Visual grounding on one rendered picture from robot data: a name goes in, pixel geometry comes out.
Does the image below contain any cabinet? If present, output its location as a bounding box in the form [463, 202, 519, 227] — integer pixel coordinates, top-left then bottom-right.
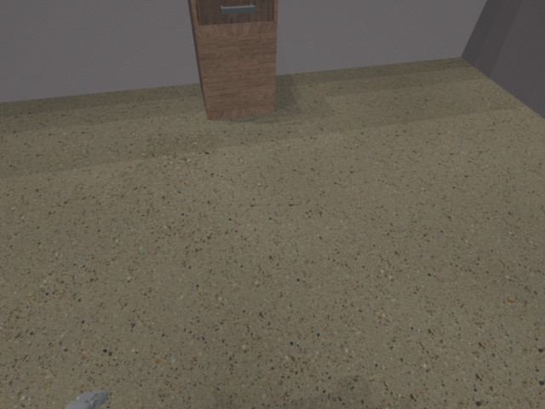
[188, 0, 278, 120]

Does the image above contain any drawer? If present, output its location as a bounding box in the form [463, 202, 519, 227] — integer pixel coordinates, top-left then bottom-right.
[195, 0, 273, 26]

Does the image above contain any left robot hand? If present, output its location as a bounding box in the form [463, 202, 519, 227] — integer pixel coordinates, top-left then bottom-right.
[64, 389, 108, 409]

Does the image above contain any handle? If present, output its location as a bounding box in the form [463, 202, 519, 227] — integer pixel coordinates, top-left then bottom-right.
[220, 3, 255, 14]

